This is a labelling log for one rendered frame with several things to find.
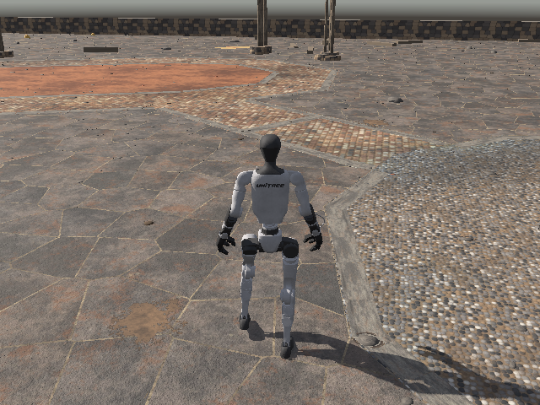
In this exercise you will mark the robot left forearm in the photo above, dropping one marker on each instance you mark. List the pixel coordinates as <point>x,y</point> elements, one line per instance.
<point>228,225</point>

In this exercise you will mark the right robot upper arm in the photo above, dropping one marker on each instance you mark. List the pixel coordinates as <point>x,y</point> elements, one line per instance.
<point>301,192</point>

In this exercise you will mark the robot left shin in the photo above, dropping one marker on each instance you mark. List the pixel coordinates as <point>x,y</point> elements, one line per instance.
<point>245,292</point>

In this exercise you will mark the left robot hand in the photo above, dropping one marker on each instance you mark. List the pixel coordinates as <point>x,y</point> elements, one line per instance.
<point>220,242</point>

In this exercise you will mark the left robot upper arm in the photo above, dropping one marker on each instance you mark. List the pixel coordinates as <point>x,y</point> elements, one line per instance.
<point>244,178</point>

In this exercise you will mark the humanoid robot head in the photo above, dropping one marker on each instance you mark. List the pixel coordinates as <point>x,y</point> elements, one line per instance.
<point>270,145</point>

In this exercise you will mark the right robot hand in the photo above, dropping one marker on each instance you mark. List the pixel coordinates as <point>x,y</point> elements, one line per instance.
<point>311,238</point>

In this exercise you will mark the robot right forearm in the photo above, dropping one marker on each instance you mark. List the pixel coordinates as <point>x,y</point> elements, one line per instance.
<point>312,223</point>

